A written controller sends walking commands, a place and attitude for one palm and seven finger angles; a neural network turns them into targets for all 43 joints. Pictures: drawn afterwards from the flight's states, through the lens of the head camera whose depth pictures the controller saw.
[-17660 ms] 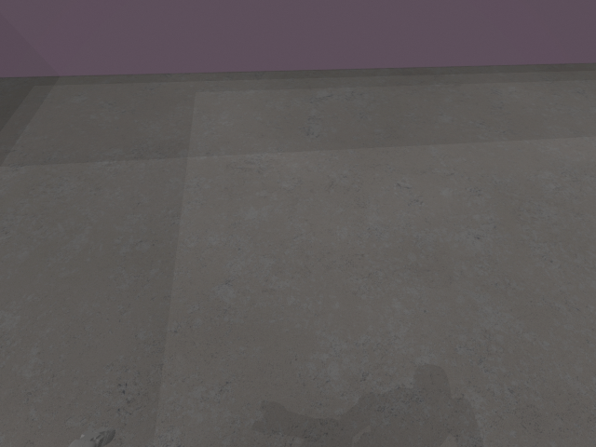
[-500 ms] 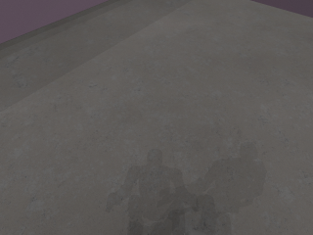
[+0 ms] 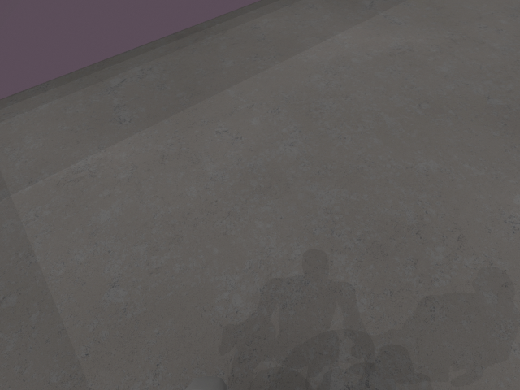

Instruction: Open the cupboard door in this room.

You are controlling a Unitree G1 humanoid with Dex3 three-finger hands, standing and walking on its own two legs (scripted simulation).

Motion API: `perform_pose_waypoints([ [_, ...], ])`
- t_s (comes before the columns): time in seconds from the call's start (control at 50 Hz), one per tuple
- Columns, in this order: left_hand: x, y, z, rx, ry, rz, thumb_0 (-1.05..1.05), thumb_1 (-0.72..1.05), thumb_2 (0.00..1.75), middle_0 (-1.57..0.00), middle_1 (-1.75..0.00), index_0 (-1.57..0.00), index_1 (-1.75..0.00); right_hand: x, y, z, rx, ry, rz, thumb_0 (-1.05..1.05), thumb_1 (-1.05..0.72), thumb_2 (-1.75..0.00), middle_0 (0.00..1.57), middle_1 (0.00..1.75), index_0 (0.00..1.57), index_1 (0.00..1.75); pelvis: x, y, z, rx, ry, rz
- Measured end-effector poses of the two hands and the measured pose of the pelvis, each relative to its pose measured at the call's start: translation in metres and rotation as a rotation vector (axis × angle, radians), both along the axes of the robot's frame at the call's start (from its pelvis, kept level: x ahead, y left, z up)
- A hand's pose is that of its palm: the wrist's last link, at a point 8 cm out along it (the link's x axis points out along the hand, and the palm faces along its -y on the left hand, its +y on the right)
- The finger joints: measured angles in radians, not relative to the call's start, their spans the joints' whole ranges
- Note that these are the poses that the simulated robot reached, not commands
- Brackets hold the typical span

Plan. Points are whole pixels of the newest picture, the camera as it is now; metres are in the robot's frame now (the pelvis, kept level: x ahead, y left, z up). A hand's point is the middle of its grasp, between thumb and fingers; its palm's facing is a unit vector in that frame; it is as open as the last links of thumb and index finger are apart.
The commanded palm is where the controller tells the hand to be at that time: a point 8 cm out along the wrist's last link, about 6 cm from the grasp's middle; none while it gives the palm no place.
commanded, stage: turn or walk to find it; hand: left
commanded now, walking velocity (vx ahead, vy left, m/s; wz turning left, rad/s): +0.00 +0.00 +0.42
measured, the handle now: out of the picture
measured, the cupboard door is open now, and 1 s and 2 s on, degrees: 0 0 0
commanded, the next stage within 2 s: stand and wait in 1.54 s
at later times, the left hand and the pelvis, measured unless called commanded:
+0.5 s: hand out of the picture +0.01 +0.25 -0.16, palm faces +0.22 -0.94 -0.25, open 7.4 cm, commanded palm none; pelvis -0.03 +0.03 +0.00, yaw +11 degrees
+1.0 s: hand out of the picture -0.11 +0.21 -0.18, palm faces +0.45 -0.86 -0.23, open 7.4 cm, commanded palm none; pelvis -0.06 +0.01 -0.01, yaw +26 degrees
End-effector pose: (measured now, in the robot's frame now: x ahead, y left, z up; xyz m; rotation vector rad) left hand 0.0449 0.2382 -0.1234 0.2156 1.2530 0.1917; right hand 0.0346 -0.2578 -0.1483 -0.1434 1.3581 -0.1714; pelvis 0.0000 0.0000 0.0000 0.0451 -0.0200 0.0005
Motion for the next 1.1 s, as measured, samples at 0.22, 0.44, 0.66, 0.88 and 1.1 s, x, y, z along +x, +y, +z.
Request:
perform_pose_waypoints([
  [0.22, -0.078, 0.063, -0.036, -0.022, 0.117, 0.167, 0.0, 0.91, 0.9, -0.21, -0.3, -0.2, -0.3, 0.063, 0.058, 0.016, -0.053, -0.174, 0.181, 0.01, -0.91, -0.9, 0.19, 0.3, 0.2, 0.29, -0.017, 0.039, -0.014, -0.035, -0.011, 0.086],
  [0.44, -0.061, 0.068, -0.013, -0.015, -0.006, 0.2, 0.0, 0.91, 0.9, -0.2, -0.3, -0.2, -0.29, 0.056, 0.078, 0.021, -0.012, -0.166, 0.235, 0.0, -0.91, -0.9, 0.2, 0.3, 0.2, 0.3, -0.028, 0.04, -0.001, -0.049, -0.002, 0.169],
  [0.66, -0.057, 0.02, 0.002, 0.029, -0.128, 0.224, 0.0, 0.91, 0.9, -0.2, -0.3, -0.2, -0.3, 0.027, 0.032, -0.011, 0.029, -0.052, 0.248, 0.01, -0.91, -0.9, 0.2, 0.3, 0.2, 0.29, -0.04, 0.001, -0.01, -0.024, -0.007, 0.276],
  [0.88, -0.127, -0.001, -0.002, -0.008, -0.033, 0.363, 0.0, 0.9, 0.9, -0.21, -0.3, -0.2, -0.3, 0.028, 0.021, 0.001, -0.01, 0.024, 0.356, 0.01, -0.91, -0.9, 0.19, 0.3, 0.2, 0.29, -0.051, -0.003, -0.001, -0.012, 0.002, 0.385],
  [1.1, -0.224, 0.031, -0.038, -0.053, 0.101, 0.532, 0.0, 0.9, 0.9, -0.21, -0.3, -0.2, -0.3, 0.07, 0.096, 0.014, -0.045, -0.131, 0.54, 0.01, -0.91, -0.9, 0.19, 0.3, 0.2, 0.29, -0.076, 0.029, -0.015, -0.039, 0.004, 0.473],
])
